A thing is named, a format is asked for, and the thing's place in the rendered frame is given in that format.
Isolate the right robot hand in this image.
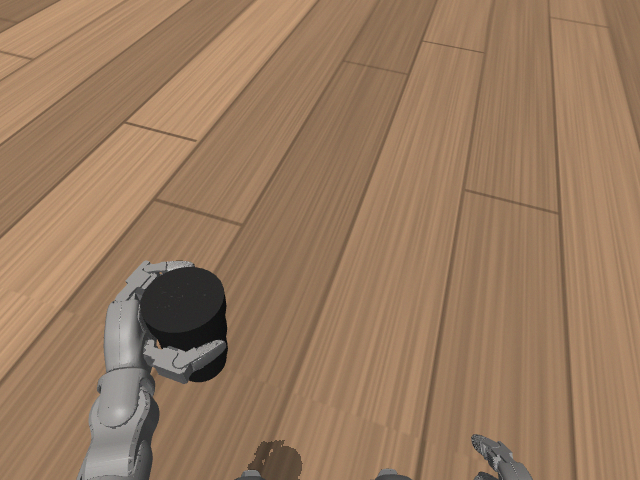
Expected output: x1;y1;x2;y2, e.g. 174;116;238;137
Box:
471;434;533;480

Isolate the cup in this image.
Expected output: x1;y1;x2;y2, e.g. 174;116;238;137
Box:
140;267;228;382

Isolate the left robot arm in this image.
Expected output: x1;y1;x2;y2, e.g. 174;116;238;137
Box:
76;367;159;480

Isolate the left robot hand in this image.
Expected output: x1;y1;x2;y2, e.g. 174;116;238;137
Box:
104;260;226;384

